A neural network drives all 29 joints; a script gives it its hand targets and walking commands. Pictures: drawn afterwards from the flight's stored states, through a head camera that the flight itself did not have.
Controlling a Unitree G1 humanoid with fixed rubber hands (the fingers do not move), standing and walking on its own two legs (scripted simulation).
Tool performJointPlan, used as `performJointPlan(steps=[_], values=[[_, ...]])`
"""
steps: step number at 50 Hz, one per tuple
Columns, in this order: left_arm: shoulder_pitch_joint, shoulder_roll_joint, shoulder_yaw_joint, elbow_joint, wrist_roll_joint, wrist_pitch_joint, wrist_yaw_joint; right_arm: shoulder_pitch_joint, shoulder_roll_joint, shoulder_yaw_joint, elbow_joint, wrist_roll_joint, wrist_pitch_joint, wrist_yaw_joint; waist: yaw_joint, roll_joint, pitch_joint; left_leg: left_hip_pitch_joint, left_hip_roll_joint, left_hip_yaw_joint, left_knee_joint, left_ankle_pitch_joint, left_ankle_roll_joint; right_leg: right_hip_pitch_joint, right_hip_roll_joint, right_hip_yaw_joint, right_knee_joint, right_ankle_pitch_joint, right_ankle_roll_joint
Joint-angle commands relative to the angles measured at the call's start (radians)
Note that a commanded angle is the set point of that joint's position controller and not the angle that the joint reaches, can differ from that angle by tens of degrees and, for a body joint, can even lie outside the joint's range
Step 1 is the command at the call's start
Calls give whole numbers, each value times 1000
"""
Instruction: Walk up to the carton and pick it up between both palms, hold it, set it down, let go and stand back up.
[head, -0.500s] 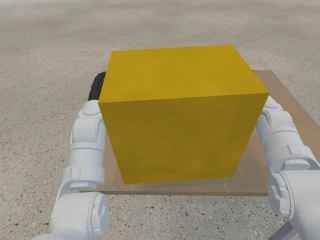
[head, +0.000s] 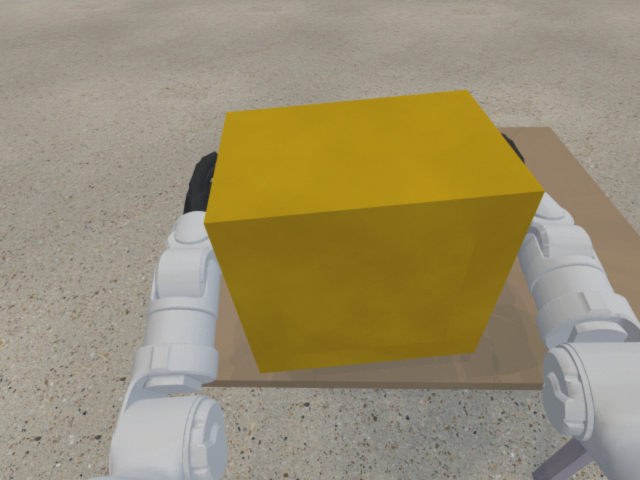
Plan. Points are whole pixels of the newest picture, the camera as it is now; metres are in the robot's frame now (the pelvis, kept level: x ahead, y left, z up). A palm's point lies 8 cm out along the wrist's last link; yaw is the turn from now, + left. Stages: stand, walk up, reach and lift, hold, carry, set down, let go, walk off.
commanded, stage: set down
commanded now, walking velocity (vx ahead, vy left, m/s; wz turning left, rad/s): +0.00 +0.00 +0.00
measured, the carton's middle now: (357, 239) +0.37 -0.02 +0.14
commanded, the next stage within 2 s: none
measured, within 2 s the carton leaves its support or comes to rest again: rests again in 1.62 s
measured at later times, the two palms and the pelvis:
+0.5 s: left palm (208, 232) +0.39 +0.17 +0.14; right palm (494, 205) +0.43 -0.20 +0.14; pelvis +0.01 +0.00 +0.00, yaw +0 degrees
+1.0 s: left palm (215, 248) +0.40 +0.17 +0.10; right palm (484, 218) +0.44 -0.20 +0.11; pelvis +0.02 -0.01 +0.00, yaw +0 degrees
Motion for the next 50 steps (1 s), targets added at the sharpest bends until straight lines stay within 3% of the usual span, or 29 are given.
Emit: performJointPlan(steps=[1, 2, 3, 4, 5, 6, 8, 9, 12, 13, 15, 19, 20, 21, 22, 23, 24, 27, 34, 35, 37, 39, 41, 43, 44, 45, 46, 49, 50], values=[[-695, -493, -283, -116, -34, -60, -119, -687, 400, 96, -185, -53, -82, 181, 72, -30, -388, 189, -24, 51, -91, 321, -58, 136, 42, -84, -10, 124, -12], [-663, -506, -278, -87, -21, -60, -121, -673, 385, 81, -183, -67, -79, 187, 64, -33, -374, 178, -14, 48, -106, 288, -61, 134, 43, -91, -7, 99, -14], [-679, -501, -275, -82, -27, -63, -117, -669, 388, 76, -145, -66, -85, 198, 81, -4, -363, 172, -11, 50, -103, 285, -64, 108, 45, -92, 2, 87, -20], [-672, -505, -286, -115, -41, -75, -119, -685, 399, 83, -199, -82, -96, 199, 79, -12, -401, 178, -16, 53, -97, 306, -63, 147, 38, -89, 3, 107, -15], [-711, -511, -289, -109, -28, -76, -115, -672, 378, 66, -138, -80, -100, 207, 71, 28, -405, 196, -10, 47, -88, 346, -74, 126, 43, -94, 8, 123, -26], [-694, -517, -295, -93, -35, -81, -116, -714, 378, 74, -202, -77, -114, 209, 90, 12, -409, 199, -12, 48, -84, 352, -73, 121, 46, -96, -1, 113, -24], [-689, -526, -298, -115, -37, -98, -104, -745, 379, 68, -232, -88, -136, 212, 90, -2, -487, 217, -5, 44, -73, 395, -72, 124, 50, -99, 18, 161, -20], [-660, -524, -283, -71, -26, -86, -107, -699, 351, 44, -189, -101, -129, 211, 64, -16, -419, 198, -12, 36, -81, 388, -73, 113, 53, -108, 1, 162, -24], [-663, -495, -253, -44, 7, -99, -110, -638, 361, 25, -81, -129, -130, 223, 84, 16, -357, 163, -12, 57, -106, 297, -80, 101, 36, -95, 2, 96, -25], [-672, -512, -269, -36, -1, -111, -115, -629, 343, -10, -85, -153, -140, 228, 51, 30, -363, 171, -10, 55, -110, 274, -83, 88, 36, -100, -9, 82, -26], [-658, -522, -266, -28, -7, -120, -99, -685, 335, -16, -114, -161, -161, 241, 74, 2, -401, 161, 1, 44, -114, 267, -76, 75, 42, -110, -2, 67, -28], [-712, -583, -353, -113, -56, -184, -73, -715, 356, 8, -182, -161, -219, 235, 67, 28, -581, 251, 5, 37, -43, 526, -95, 67, 50, -114, 17, 216, -33], [-703, -607, -389, -141, -50, -200, -71, -681, 360, 8, -163, -153, -230, 234, 56, 42, -633, 283, -2, 37, -12, 615, -112, 48, 63, -120, 18, 249, -36], [-681, -581, -370, -120, -35, -200, -69, -628, 339, -2, -114, -166, -224, 236, 58, 58, -576, 300, 8, 32, -20, 611, -122, 20, 60, -125, 8, 219, -37], [-625, -540, -310, -55, 1, -184, -72, -603, 327, -28, -65, -171, -214, 231, 62, 25, -495, 285, 7, 51, -34, 575, -111, 40, 54, -122, 0, 209, -32], [-660, -534, -307, -75, -4, -202, -66, -638, 322, -13, -73, -177, -237, 231, 91, 28, -528, 268, 8, 58, -38, 545, -111, 35, 56, -117, -3, 183, -32], [-614, -522, -293, -2, 13, -198, -81, -627, 315, -33, -59, -208, -229, 226, 61, -1, -438, 228, 0, 59, -65, 474, -94, 45, 46, -118, -12, 186, -28], [-585, -466, -261, -15, 23, -198, -74, -580, 252, -42, -9, -212, -226, 217, 80, 19, -432, 232, 14, 62, -60, 520, -99, 58, 44, -115, 2, 204, -25], [-583, -523, -302, -56, 0, -248, -55, -632, 305, -15, -84, -213, -289, 221, 101, -9, -547, 258, 11, 68, -27, 634, -101, 39, 52, -119, 9, 305, -25], [-576, -494, -274, -32, 16, -248, -46, -609, 268, -23, -49, -214, -293, 217, 103, 17, -523, 248, 10, 70, -27, 620, -98, 36, 50, -119, 0, 288, -26], [-579, -509, -282, -22, 14, -265, -51, -632, 311, -5, -43, -231, -296, 217, 116, 2, -515, 220, -1, 85, -33, 584, -91, 59, 40, -109, 4, 295, -20], [-559, -505, -251, 43, 21, -276, -73, -599, 309, -25, -27, -266, -293, 213, 99, -52, -488, 208, 1, 83, -47, 559, -78, 69, 38, -117, 7, 307, -14], [-594, -487, -268, 23, 4, -290, -59, -623, 295, -37, -60, -257, -310, 212, 115, -48, -553, 225, 11, 85, -49, 546, -80, 45, 39, -122, 6, 277, -11], [-589, -504, -266, 40, 16, -302, -53, -598, 313, -46, -7, -264, -314, 218, 107, -20, -545, 208, 5, 84, -47, 540, -86, 42, 41, -120, 5, 263, -24], [-574, -524, -268, 45, 19, -304, -54, -620, 323, -32, -26, -258, -327, 220, 101, -53, -532, 209, 7, 85, -54, 527, -73, 47, 44, -125, 8, 286, -8], [-587, -547, -281, 27, 24, -318, -55, -603, 351, -19, -23, -253, -335, 216, 117, -18, -559, 211, -1, 99, -39, 570, -80, 48, 36, -113, 17, 328, -12], [-564, -500, -242, 61, 31, -322, -57, -576, 314, -28, 13, -268, -329, 207, 122, -49, -530, 195, 4, 91, -49, 572, -77, 63, 39, -115, 18, 322, -12], [-600, -541, -296, 43, 13, -343, -60, -597, 334, -32, 3, -265, -348, 209, 93, -23, -561, 195, -4, 87, -39, 578, -86, 53, 36, -119, 17, 353, -9], [-609, -550, -308, 30, 1, -356, -51, -600, 338, -39, 11, -265, -359, 207, 96, -33, -605, 201, -1, 84, -32, 572, -92, 34, 44, -122, 17, 304, -19]])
